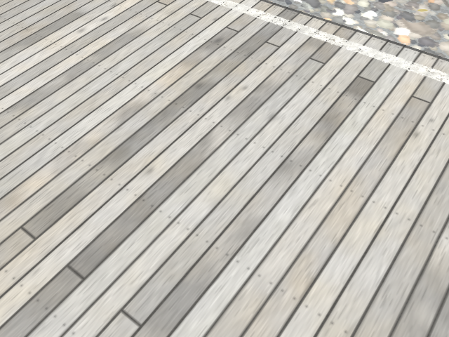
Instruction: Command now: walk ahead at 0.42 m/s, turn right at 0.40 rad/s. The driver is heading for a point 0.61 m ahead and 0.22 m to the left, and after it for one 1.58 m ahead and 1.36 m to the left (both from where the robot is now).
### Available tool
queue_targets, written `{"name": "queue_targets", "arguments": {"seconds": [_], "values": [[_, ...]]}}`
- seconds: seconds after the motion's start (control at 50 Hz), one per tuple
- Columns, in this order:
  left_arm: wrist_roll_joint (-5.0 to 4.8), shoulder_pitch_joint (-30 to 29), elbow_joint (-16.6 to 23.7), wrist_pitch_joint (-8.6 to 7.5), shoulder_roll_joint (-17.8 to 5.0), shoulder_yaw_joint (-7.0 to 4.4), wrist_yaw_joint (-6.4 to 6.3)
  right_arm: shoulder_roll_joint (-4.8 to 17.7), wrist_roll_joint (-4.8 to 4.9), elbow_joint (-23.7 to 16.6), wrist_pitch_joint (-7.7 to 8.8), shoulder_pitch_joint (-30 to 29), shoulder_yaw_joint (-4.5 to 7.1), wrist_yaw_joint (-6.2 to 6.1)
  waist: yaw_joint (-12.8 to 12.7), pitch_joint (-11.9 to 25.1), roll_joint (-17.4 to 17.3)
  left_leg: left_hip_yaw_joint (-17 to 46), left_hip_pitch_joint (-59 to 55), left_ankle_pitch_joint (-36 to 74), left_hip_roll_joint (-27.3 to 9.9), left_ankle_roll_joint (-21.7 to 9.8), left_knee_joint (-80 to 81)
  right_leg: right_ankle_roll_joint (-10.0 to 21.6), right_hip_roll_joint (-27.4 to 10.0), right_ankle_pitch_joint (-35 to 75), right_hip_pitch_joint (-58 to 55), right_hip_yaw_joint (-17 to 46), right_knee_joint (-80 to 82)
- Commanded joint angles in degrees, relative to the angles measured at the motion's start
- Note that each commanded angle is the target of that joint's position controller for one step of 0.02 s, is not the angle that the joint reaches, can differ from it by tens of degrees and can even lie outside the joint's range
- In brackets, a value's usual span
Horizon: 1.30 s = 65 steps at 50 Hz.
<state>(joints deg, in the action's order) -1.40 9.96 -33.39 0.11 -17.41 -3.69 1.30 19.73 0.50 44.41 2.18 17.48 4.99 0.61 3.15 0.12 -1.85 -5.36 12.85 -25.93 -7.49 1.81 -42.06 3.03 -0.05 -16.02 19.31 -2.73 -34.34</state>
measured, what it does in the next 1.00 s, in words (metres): walks ahead, turning left: left foot, then right foot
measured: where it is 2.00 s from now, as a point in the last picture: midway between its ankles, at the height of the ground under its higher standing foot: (218, 269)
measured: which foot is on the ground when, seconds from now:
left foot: up 0.00-0.44, down 0.46-0.92, up 0.94-1.00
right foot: down 0.00-0.46, up 0.48-0.90, down 0.92-1.00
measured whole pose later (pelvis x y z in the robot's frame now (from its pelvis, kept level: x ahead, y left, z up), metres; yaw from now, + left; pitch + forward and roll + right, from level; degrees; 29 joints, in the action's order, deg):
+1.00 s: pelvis +0.56 -0.01 +0.00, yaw +24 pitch +2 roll +0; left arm 0.9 7.5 -36.0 -6.2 -15.9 -1.9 0.2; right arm 18.1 1.6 40.7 1.3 19.6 3.6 -0.6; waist 2.7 -0.9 -1.7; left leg 9.7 18.1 -29.4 5.2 -0.1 -61.4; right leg 0.3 0.9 -10.2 24.8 1.2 -32.9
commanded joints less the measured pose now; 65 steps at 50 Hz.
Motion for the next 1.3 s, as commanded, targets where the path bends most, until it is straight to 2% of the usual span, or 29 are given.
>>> {"name": "queue_targets", "arguments": {"seconds": [0.02,0.04,0.06,0.08,0.12,0.24,0.34,0.4,0.44,0.46,0.48,0.5,0.52,0.54,0.56,0.58,0.6,0.66,0.74,0.82,0.9,0.92,0.94,0.96,0.98,1.0,1.04,1.14,1.3], "values": [[0.41,16.47,0.12,-2.76,-11.84,-3.35,-0.12,6.22,1.58,-9.45,3.93,-10.45,0.27,0.6,-10.34,3.42,12.91,7.58,42.3,-4.2,3.85,-1.39,-30.48,17.25,-21.61,-14.56,-31.29,41.76,22.57],[0.72,14.42,-0.3,-3.5,-9.13,-2.29,-0.03,6.93,1.82,-9.2,4.44,-10.39,0.5,0.89,-8.6,0.2,12.2,7.68,42.43,1.84,1.93,-2.61,-28.78,15.23,-19.39,-10.36,-28.42,35.16,21.77],[0.98,11.67,0.05,-3.71,-7.48,-1.63,-0.04,6.26,0.69,-7.59,4.5,-9.32,0.36,0.84,-6.97,-1.06,8.33,7.91,39.57,6.77,0.25,-2.71,-26.09,13.11,-16.52,-5.03,-24.85,29.27,21.34],[1.16,9.0,0.25,-3.63,-6.84,-1.25,-0.19,6.1,-0.36,-7.13,4.47,-8.86,0.47,0.97,-5.43,-2.12,7.79,7.9,36.63,10.42,-0.27,-2.29,-22.32,11.74,-14.41,1.94,-21.51,24.94,21.97],[1.7,7.13,0.04,-3.93,-6.55,-0.92,-0.84,4.47,-0.25,-5.12,3.62,-6.41,0.15,1.65,-3.59,-1.23,7.9,6.53,32.46,16.21,-0.07,-1.36,-20.06,10.09,-12.44,15.33,-18.88,17.76,23.24],[1.97,9.62,-4.15,-4.82,-7.05,-0.77,-1.9,0.32,0.91,-6.1,2.62,-13.47,-1.81,2.18,-5.92,-4.46,5.76,5.05,27.69,32.36,2.83,-0.65,-1.12,6.26,-9.42,21.1,-14.73,4.16,27.6],[1.31,13.24,-8.13,-4.8,-7.91,-1.2,-2.25,-0.55,1.22,-9.08,3.19,-20.57,-2.55,3.95,-8.1,-7.58,4.29,4.45,27.37,34.42,5.56,-3.76,10.18,4.91,-12.5,25.36,-21.39,0.1,27.68],[1.45,12.96,-8.79,-3.77,-9.24,-1.56,-3.04,0.68,0.74,-10.04,3.31,-19.58,-2.01,4.75,-6.12,-3.66,6.5,1.12,23.3,27.45,9.3,-6.61,11.23,3.36,-13.42,50.46,-27.96,-2.0,19.38],[1.89,12.43,-8.41,-2.52,-10.72,-1.87,-3.97,3.78,0.69,-8.8,2.63,-11.68,-0.43,4.33,-1.74,2.98,9.17,-1.4,14.43,20.81,13.07,-9.08,9.55,2.0,-12.94,70.03,-30.92,-3.2,5.74],[1.8,11.19,-7.95,-2.14,-11.15,-1.87,-4.21,6.15,0.81,-7.41,2.41,-3.61,0.82,3.58,2.93,7.17,8.19,-0.69,1.6,23.24,13.92,-11.11,12.15,0.79,-11.79,69.9,-25.09,-4.66,-6.38],[2.7,11.54,-6.61,-2.7,-9.87,-1.13,-4.33,9.55,0.68,-6.36,1.66,5.34,1.92,2.44,6.48,13.58,2.5,11.93,-17.92,23.5,5.65,-14.72,11.33,-0.62,-9.55,50.5,-9.98,-4.24,-23.59],[3.42,20.22,-5.34,-4.11,-0.72,1.66,-2.54,13.25,1.1,-6.45,2.11,5.63,2.55,2.54,-0.79,20.98,-11.91,45.27,-40.07,11.75,-10.41,-27.75,13.14,-5.05,3.46,-14.69,17.35,2.04,-46.18],[1.38,12.52,-4.89,-6.39,-6.8,0.82,-1.41,7.87,1.22,-6.34,1.84,7.46,1.61,1.9,4.8,23.26,-3.98,52.06,-39.49,3.54,-9.99,-26.05,22.15,-3.55,3.17,-14.97,22.5,11.13,-50.03],[-0.99,5.78,-2.04,-7.66,-8.6,0.23,-0.82,7.0,0.66,-6.84,1.85,4.11,1.22,1.37,4.36,12.79,-2.21,43.71,-31.41,4.55,-8.51,-22.72,24.91,-2.38,-0.03,-9.69,25.96,11.38,-47.18],[-0.36,3.59,-1.26,-8.48,-7.82,0.69,-1.03,6.26,0.56,-7.72,1.88,-0.01,0.94,1.18,1.59,6.71,3.86,38.27,-21.16,9.72,-6.35,-21.12,26.36,-1.88,-2.38,-5.95,24.39,10.35,-41.66],[1.01,3.26,-1.42,-8.55,-7.62,0.41,-1.37,5.2,0.29,-8.61,1.96,-3.13,0.62,1.08,-0.8,2.74,5.01,34.27,-13.26,16.8,-4.21,-20.65,27.32,-2.52,-3.6,-4.48,21.76,9.65,-37.22],[1.64,4.88,-1.55,-7.99,-7.74,0.17,-1.42,4.4,-0.55,-9.51,2.06,-4.79,0.27,0.82,-3.06,1.72,3.12,31.25,-7.55,21.59,-2.43,-20.73,28.73,-3.12,-4.7,-3.36,17.79,9.84,-35.47],[2.65,7.1,-1.99,-6.13,-5.93,0.64,-1.82,4.48,0.02,-9.24,2.13,-6.04,0.35,0.18,-5.24,-0.03,0.5,24.91,2.54,29.28,-0.04,-20.74,30.41,-6.35,-5.79,-1.91,14.19,7.16,-27.14],[2.76,-2.28,0.38,-6.06,-2.5,2.11,-1.83,6.77,0.74,-7.94,1.48,-3.63,1.08,-0.89,-1.56,-1.02,-1.02,18.61,9.56,25.37,5.26,-16.41,28.85,-8.29,-3.06,14.84,8.29,4.87,-7.86],[1.07,-7.5,1.51,-6.86,-4.55,1.28,-1.15,7.03,1.34,-6.34,0.38,1.03,1.25,-1.26,0.89,0.87,-2.92,24.22,3.74,17.38,3.51,-13.96,24.32,-8.09,-0.33,19.69,4.95,7.01,2.6],[0.71,-0.49,-0.12,-7.69,-7.76,-1.02,-1.03,4.74,0.8,-6.7,-0.06,0.45,0.72,-1.19,-4.16,2.92,-5.02,29.04,0.07,15.44,2.84,-10.34,14.2,-3.56,-0.8,12.16,-5.09,7.29,7.67],[1.61,5.84,-0.57,-7.98,-10.0,-1.93,-1.44,1.32,0.36,-7.28,0.24,0.84,-0.48,-0.85,-7.3,8.12,-1.81,25.68,3.59,13.14,5.89,-8.22,2.58,-0.22,-6.9,8.77,-15.98,12.42,7.84],[3.25,10.89,-0.84,-7.49,-14.86,-3.0,-1.88,-3.14,0.4,-8.6,0.65,6.74,-1.8,-0.83,-5.99,15.7,12.11,17.04,18.59,-4.43,14.08,-3.68,-17.15,7.31,-20.72,6.95,-34.08,32.32,10.01],[2.48,13.16,-2.56,-6.68,-14.29,-3.29,-1.23,0.52,1.57,-9.77,0.87,8.59,-1.52,-0.99,-5.39,17.01,21.7,14.74,30.26,-10.27,12.27,-1.99,-29.33,12.06,-26.73,-0.24,-36.58,50.35,14.48],[2.33,9.58,-0.93,-6.41,-9.36,-2.04,-1.34,5.6,1.6,-9.02,0.31,4.98,-0.1,-1.37,-6.65,10.45,13.03,16.21,31.92,-5.55,9.64,-0.77,-34.28,10.22,-23.93,3.67,-30.96,42.93,14.75],[2.56,6.58,-0.42,-5.9,-6.92,-1.25,-1.51,6.83,0.86,-9.82,-0.39,0.41,0.49,-1.6,-6.72,6.22,8.17,14.22,30.68,-1.89,8.15,0.09,-34.8,8.36,-21.36,15.24,-24.71,31.61,13.36],[2.58,2.48,-1.06,-5.24,-4.5,-0.41,-1.5,5.83,0.24,-10.7,-1.66,-1.63,1.06,-1.69,-4.27,2.39,7.31,12.61,26.69,0.61,5.42,1.1,-30.8,6.93,-16.48,32.35,-15.59,18.36,13.26],[2.27,0.56,-4.04,-4.52,-7.38,-1.69,-2.27,0.57,0.47,-12.34,-3.8,-3.6,-0.15,-1.37,-3.24,2.36,9.35,8.54,23.49,6.87,4.36,2.56,-17.78,9.33,-15.99,38.6,-12.45,8.08,17.83],[0.05,-1.2,-6.85,-2.5,-10.26,-2.82,-2.39,1.73,0.26,-15.26,-4.25,-10.99,0.46,1.32,-4.82,2.59,8.04,4.35,14.21,15.89,4.85,-1.02,2.38,6.95,-16.52,32.28,-14.56,-0.84,14.88]]}}
Velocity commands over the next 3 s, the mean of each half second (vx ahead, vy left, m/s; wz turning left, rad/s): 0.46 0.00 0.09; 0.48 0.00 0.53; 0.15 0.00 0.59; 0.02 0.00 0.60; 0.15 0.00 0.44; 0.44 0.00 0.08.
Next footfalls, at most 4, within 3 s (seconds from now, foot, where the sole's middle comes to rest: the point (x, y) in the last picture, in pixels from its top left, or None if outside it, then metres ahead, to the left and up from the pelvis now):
0.46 left None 0.42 0.08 -0.76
0.92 right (256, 264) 0.72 -0.08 -0.76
1.38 left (171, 276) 0.70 0.20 -0.76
1.78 right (223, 231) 0.85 0.02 -0.76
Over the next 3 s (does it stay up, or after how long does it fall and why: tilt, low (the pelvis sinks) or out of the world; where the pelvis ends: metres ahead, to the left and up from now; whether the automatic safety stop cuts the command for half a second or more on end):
stays up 0.83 0.32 0.02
